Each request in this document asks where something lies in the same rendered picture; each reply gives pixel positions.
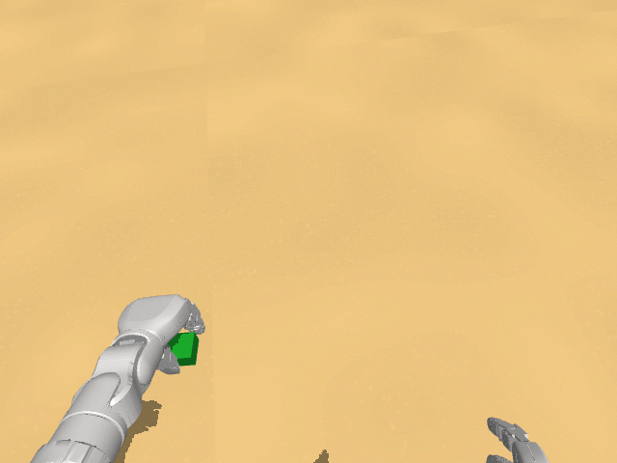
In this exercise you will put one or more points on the left robot arm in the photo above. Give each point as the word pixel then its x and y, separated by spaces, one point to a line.
pixel 95 426

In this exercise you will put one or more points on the right robot hand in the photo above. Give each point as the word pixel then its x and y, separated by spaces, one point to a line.
pixel 516 440

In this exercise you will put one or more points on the small box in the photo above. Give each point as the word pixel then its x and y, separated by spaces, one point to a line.
pixel 185 348

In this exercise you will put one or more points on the left robot hand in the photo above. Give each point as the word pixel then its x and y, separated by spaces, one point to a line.
pixel 163 316

